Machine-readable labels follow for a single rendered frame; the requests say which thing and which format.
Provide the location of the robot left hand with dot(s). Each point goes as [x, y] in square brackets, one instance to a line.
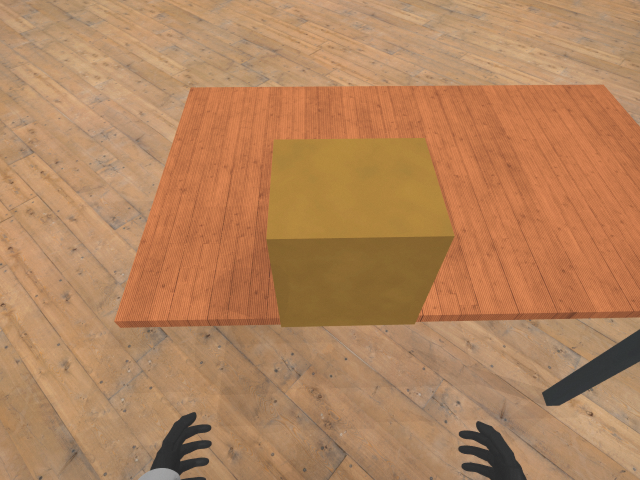
[173, 449]

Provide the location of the robot right hand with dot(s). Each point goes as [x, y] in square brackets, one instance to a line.
[499, 455]

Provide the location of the carton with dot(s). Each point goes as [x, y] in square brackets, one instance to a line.
[357, 230]

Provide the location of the table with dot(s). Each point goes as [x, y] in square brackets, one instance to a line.
[541, 184]

